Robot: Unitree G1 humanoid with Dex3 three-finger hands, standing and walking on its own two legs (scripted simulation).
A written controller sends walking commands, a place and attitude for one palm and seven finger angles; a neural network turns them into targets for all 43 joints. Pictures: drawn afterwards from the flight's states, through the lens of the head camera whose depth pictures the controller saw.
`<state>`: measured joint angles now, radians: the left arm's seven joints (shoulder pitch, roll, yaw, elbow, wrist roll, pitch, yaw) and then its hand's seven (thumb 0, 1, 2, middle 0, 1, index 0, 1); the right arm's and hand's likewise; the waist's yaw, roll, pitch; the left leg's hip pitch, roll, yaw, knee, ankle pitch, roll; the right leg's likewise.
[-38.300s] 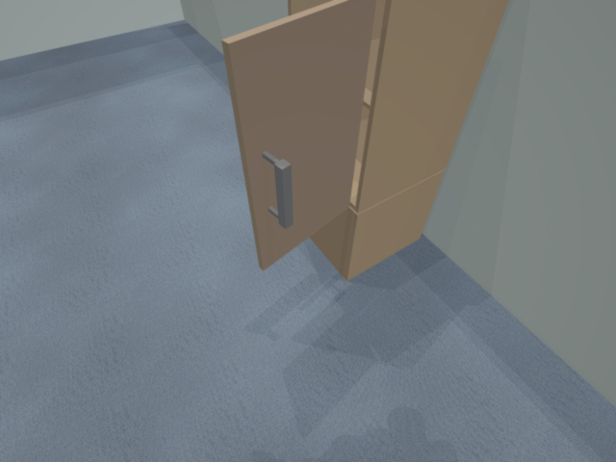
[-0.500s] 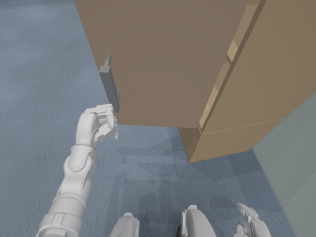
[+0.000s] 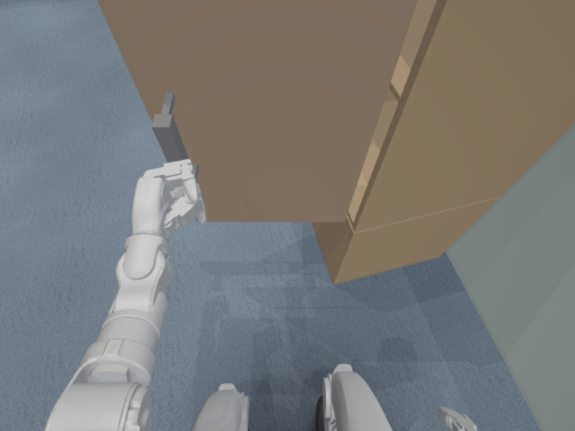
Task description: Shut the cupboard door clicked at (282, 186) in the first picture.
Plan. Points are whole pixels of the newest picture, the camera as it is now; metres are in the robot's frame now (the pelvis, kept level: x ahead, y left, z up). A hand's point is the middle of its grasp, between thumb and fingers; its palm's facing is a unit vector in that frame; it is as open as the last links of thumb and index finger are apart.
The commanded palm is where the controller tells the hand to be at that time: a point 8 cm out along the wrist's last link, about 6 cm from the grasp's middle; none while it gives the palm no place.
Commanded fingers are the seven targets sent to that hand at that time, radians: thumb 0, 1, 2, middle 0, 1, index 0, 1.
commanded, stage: bring the fist close to the handle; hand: left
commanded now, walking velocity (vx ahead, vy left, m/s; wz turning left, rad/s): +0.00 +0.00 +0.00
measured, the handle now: (181, 150) +0.52 +0.15 +0.03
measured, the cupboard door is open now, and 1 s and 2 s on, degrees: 75 63 49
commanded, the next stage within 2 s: push the door shut along its arc in 0.06 s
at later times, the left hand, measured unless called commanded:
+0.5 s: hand (199, 183) +0.45 +0.12 +0.04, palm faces -0.12 -0.99 -0.04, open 3.1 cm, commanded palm +0.44 +0.17 +0.04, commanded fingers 0.00 0.90 0.90 -1.30 -1.50 -1.30 -1.50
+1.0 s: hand (218, 155) +0.50 +0.10 +0.04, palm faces -0.26 -0.96 -0.06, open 3.1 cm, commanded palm +0.51 +0.13 +0.04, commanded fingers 0.00 0.90 0.90 -1.30 -1.50 -1.30 -1.50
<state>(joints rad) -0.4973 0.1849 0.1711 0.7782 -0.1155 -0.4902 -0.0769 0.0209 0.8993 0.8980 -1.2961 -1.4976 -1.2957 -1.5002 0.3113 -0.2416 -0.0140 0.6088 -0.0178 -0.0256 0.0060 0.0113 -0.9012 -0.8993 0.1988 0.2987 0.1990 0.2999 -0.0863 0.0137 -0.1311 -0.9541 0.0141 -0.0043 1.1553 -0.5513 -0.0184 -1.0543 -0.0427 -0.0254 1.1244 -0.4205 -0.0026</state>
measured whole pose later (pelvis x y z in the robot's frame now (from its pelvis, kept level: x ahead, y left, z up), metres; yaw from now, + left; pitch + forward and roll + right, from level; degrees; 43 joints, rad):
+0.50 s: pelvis -0.01 +0.00 -0.01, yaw +1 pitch +21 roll +0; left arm -0.72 0.26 0.19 0.99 -0.11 -0.50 -0.17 0.02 0.90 0.90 -1.32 -1.50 -1.30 -1.50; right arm 0.27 -0.25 0.00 0.61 -0.02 -0.03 0.00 0.01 -0.90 -0.90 0.20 0.30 0.20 0.30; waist -0.11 0.01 -0.13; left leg -1.03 0.00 -0.02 1.21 -0.55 -0.01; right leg -1.11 -0.05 -0.04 1.16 -0.42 0.00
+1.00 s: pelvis -0.02 +0.01 -0.03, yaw +1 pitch +26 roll -2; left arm -1.05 0.38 0.17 1.21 -0.08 -0.41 -0.24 0.02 0.90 0.90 -1.30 -1.50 -1.30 -1.50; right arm 0.35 -0.27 0.01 0.66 -0.03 -0.02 0.01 0.01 -0.90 -0.90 0.20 0.30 0.20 0.30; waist -0.20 0.03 -0.11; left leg -1.18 0.00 -0.04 1.29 -0.55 0.00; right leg -1.24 -0.05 -0.05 1.20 -0.40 0.01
